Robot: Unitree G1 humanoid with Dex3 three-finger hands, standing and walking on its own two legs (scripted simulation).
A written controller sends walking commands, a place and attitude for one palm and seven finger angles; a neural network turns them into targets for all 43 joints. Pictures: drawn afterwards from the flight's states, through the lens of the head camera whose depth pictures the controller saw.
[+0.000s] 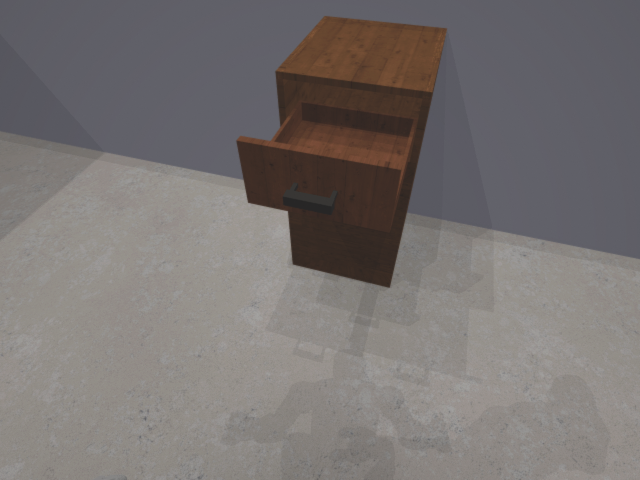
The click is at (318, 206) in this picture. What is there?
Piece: drawer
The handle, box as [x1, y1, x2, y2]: [283, 182, 337, 214]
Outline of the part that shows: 283,195 283,204 331,214 337,191 333,190 329,198 298,192 295,190 297,187 297,183 294,182 290,189 287,189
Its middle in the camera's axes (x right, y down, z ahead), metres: -0.02 -0.09 +0.85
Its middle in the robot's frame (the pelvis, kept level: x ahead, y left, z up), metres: +0.69 +0.07 -0.08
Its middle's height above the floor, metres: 0.69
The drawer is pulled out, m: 0.30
